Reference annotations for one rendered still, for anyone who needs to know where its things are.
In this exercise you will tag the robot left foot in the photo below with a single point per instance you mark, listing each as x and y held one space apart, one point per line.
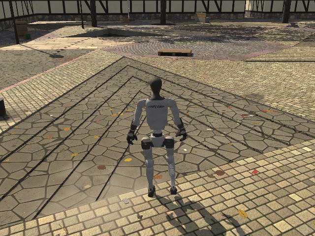
151 192

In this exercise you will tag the left robot hand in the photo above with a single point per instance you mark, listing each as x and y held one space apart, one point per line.
131 137

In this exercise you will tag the robot left forearm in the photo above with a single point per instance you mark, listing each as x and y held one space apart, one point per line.
132 129

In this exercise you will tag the robot foot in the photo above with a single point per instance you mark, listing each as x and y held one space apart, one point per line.
151 192
173 191

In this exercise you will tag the right robot hand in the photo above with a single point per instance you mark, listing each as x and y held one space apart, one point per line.
180 134

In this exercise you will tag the robot right upper arm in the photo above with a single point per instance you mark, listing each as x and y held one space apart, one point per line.
174 110

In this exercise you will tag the robot right foot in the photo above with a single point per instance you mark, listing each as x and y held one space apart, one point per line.
173 191

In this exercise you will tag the robot right forearm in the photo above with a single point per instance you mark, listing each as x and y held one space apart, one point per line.
181 127

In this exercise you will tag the robot left upper arm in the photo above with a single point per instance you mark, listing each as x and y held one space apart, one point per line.
138 111

